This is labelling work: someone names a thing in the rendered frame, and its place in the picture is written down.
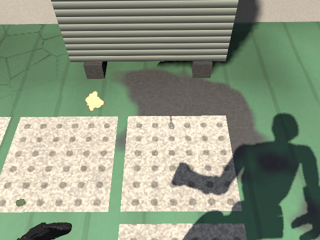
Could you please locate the robot left hand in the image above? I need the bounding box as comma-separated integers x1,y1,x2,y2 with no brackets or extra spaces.
17,222,72,240

